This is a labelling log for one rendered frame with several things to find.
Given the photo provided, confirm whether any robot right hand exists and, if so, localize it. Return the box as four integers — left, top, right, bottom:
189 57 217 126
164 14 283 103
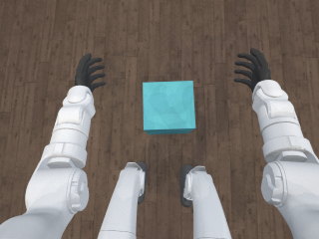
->
234 48 271 92

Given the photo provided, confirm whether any right robot upper arm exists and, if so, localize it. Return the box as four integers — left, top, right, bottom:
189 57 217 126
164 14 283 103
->
261 160 319 239

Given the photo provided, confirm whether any left robot upper arm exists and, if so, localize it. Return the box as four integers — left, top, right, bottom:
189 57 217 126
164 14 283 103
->
0 167 90 239

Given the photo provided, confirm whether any robot left hand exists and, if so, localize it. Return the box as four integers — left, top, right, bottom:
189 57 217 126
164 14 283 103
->
74 53 106 92

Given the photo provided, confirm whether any robot left shin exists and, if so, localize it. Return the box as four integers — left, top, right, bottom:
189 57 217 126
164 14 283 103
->
120 162 142 196

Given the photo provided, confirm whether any left robot forearm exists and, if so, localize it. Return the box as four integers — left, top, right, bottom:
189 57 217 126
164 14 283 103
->
25 86 96 209

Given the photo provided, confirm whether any right robot forearm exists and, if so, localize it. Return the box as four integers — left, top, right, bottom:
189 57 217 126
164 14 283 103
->
252 80 319 164

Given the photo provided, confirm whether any carton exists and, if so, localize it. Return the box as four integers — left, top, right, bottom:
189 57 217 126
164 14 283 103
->
143 81 196 134

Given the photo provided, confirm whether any right robot foot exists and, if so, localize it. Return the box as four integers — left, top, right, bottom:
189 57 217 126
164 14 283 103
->
179 164 193 208

